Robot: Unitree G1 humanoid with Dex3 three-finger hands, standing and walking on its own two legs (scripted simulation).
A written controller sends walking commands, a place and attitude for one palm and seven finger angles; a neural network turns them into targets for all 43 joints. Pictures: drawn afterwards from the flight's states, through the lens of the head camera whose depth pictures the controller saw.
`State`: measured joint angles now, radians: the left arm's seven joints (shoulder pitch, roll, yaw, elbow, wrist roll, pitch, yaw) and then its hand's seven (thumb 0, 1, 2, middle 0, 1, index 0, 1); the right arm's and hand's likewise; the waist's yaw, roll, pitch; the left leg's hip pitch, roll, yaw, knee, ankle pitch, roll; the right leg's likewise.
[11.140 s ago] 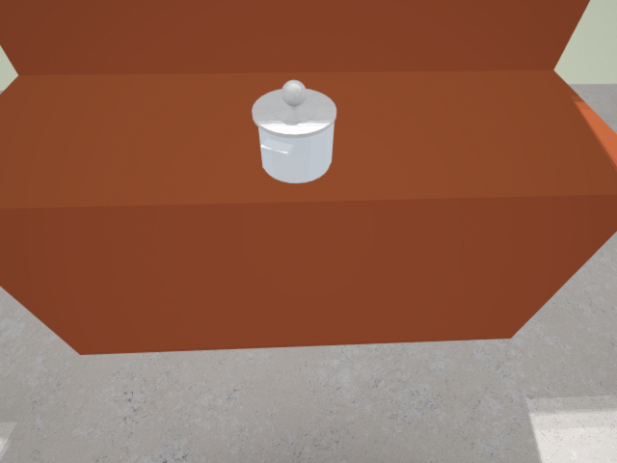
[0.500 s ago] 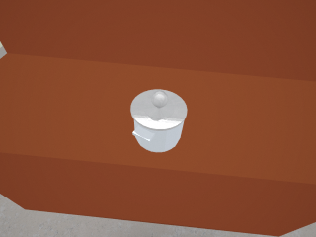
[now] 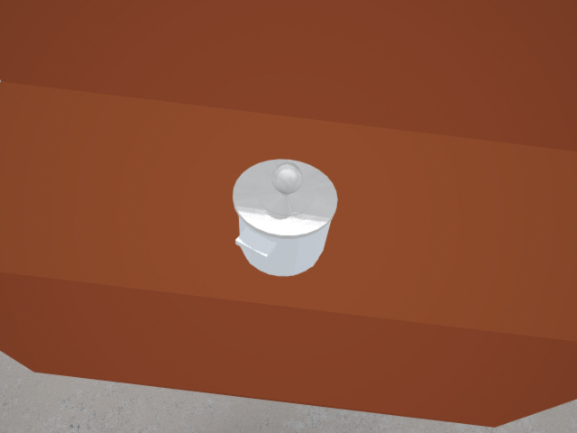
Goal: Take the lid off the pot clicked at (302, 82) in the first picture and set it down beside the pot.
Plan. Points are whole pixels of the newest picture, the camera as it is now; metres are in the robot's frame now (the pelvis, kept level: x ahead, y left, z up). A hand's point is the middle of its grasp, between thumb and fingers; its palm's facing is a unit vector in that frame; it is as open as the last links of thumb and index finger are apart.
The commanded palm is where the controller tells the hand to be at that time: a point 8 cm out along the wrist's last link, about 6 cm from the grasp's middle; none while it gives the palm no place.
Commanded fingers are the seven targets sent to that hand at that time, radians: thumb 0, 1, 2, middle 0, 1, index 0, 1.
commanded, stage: shuffle to correct the standing spot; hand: left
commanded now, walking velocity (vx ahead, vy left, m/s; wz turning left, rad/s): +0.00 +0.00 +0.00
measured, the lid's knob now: (287, 178) +0.43 +0.04 +0.12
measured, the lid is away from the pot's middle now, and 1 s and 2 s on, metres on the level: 0.00 0.00 0.00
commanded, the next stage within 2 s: come to a stop and stand still in 0.52 s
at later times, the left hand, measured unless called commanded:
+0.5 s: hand out of the picture -0.04 +0.15 -0.18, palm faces +0.00 -0.98 -0.17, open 7.3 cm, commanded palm none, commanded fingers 0.00 0.90 0.90 -0.20 -0.30 -0.20 -0.30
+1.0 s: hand out of the picture -0.02 +0.10 -0.18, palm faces +0.00 -0.99 -0.12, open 7.3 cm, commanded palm none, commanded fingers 0.00 0.90 0.90 -0.20 -0.30 -0.20 -0.30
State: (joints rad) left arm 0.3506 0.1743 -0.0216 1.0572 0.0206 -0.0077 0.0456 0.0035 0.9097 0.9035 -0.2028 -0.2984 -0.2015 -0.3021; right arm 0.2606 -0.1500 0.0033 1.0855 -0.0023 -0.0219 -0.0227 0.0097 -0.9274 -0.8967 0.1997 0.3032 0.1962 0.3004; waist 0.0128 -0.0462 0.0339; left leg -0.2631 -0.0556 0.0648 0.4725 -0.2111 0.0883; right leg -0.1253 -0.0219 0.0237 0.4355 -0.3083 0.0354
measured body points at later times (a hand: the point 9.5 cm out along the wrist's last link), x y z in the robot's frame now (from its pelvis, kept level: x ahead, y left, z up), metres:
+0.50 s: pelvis -0.02 -0.02 +0.00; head +0.01 +0.00 +0.45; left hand -0.03 +0.20 -0.17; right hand +0.01 -0.26 -0.15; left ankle +0.03 +0.06 -0.74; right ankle -0.05 -0.15 -0.74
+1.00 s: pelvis -0.02 -0.05 +0.00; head +0.01 -0.02 +0.45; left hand -0.02 +0.15 -0.17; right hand -0.04 -0.25 -0.15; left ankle +0.03 +0.06 -0.74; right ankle -0.05 -0.15 -0.74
